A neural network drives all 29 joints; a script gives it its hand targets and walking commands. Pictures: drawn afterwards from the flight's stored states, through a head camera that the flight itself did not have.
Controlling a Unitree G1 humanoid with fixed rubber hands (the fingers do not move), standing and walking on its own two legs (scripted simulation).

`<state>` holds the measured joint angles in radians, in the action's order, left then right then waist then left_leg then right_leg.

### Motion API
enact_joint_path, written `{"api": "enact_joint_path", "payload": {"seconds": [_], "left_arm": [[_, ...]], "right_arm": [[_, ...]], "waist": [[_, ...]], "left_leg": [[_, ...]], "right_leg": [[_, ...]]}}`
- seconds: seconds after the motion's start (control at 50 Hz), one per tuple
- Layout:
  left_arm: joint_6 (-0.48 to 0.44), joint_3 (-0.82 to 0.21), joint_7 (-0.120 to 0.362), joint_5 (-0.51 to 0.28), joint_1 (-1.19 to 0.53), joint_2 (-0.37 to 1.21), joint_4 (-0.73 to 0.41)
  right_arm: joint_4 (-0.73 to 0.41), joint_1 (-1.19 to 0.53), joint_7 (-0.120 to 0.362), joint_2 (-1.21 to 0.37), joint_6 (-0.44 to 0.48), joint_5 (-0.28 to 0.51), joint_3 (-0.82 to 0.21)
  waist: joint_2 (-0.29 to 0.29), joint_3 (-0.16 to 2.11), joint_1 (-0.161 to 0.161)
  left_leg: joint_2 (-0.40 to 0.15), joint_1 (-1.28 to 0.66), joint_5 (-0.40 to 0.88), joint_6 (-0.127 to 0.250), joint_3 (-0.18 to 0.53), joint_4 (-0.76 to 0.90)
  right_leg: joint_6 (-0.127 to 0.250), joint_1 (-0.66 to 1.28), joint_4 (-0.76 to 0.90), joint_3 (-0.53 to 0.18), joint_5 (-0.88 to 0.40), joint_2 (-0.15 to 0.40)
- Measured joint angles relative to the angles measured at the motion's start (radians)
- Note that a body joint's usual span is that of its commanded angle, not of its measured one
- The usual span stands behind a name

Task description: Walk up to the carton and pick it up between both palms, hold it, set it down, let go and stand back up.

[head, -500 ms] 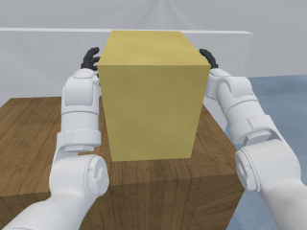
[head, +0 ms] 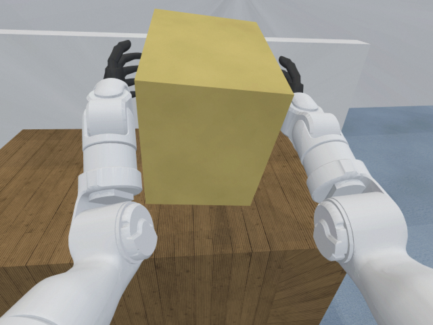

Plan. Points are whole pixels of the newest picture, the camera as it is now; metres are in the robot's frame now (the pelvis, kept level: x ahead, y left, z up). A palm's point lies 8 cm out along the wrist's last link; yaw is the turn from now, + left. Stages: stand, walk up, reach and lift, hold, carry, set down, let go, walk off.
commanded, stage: set down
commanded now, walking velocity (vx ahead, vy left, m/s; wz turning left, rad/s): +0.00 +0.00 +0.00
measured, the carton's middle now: (203, 109) +0.42 +0.04 +0.28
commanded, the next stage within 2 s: none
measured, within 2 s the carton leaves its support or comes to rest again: neither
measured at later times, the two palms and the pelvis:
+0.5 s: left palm (124, 117) +0.38 +0.18 +0.28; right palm (280, 123) +0.41 -0.11 +0.26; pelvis +0.01 -0.01 +0.00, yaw +0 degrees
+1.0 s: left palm (125, 131) +0.38 +0.19 +0.25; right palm (275, 129) +0.42 -0.10 +0.24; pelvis +0.00 -0.01 +0.00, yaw +0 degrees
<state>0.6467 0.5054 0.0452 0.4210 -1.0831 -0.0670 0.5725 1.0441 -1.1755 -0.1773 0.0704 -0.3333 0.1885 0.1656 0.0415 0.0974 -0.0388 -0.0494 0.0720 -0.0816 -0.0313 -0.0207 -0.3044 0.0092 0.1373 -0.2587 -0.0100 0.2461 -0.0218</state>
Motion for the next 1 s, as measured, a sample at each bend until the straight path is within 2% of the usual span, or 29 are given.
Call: {"api": "enact_joint_path", "payload": {"seconds": [0.1,0.2,0.34,0.44,0.62,0.84,1.0], "left_arm": [[-0.016,-0.011,0.000,0.006,0.065,0.026,-0.060],[-0.010,-0.056,-0.024,-0.030,0.161,0.047,-0.173],[0.015,-0.089,-0.036,-0.050,0.211,0.056,-0.250],[0.020,-0.070,-0.031,-0.033,0.180,0.058,-0.220],[-0.005,-0.036,-0.053,-0.015,0.140,0.076,-0.149],[-0.043,-0.019,-0.079,-0.027,0.157,0.097,-0.138],[-0.071,-0.006,-0.097,-0.028,0.139,0.106,-0.077]], "right_arm": [[-0.005,0.048,0.017,-0.012,0.051,-0.021,-0.013],[-0.061,0.126,0.015,-0.011,0.095,0.022,-0.099],[-0.136,0.181,-0.010,0.009,0.094,0.082,-0.189],[-0.110,0.150,-0.005,0.008,0.080,0.071,-0.159],[-0.009,0.084,0.046,0.010,0.097,0.004,-0.065],[0.048,0.074,0.070,0.011,0.147,-0.038,-0.044],[0.094,0.068,0.087,0.015,0.168,-0.072,0.001]], "waist": [[0.010,-0.038,0.011],[0.018,-0.064,0.015],[0.016,-0.074,0.017],[0.014,-0.074,0.027],[0.004,-0.059,0.056],[0.001,-0.064,0.077],[-0.002,-0.055,0.089]], "left_leg": [[0.001,-0.012,0.000,-0.005,0.002,0.006],[-0.001,-0.014,-0.008,-0.011,0.007,0.000],[-0.001,-0.006,-0.015,-0.014,0.013,-0.010],[-0.001,-0.007,-0.013,-0.014,0.009,-0.005],[-0.008,0.019,-0.002,-0.015,-0.002,0.006],[-0.014,0.037,0.007,-0.021,0.004,0.009],[-0.016,0.058,0.015,-0.021,0.007,0.010]], "right_leg": [[0.003,0.008,-0.005,0.003,0.007,0.001],[0.005,0.013,-0.008,0.008,0.015,-0.002],[0.004,0.005,-0.025,0.014,0.027,-0.003],[0.007,-0.003,-0.033,0.010,0.030,-0.002],[0.013,-0.041,-0.037,-0.002,0.023,-0.008],[0.017,-0.059,-0.037,0.003,0.017,-0.014],[0.019,-0.085,-0.047,0.006,0.016,-0.017]]}}
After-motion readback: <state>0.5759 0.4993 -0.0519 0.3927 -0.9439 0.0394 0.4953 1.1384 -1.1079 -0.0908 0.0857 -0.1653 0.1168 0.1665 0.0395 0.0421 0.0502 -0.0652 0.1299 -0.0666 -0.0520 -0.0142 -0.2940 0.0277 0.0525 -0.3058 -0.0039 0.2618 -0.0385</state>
